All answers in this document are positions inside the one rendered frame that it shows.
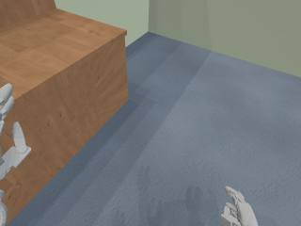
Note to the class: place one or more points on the left robot hand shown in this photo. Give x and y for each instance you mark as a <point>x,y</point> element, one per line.
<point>15,155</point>

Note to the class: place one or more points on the counter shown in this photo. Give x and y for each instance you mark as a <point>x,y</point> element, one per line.
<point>69,77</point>

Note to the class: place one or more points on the right robot hand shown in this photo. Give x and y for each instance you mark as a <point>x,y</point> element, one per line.
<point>241,215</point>

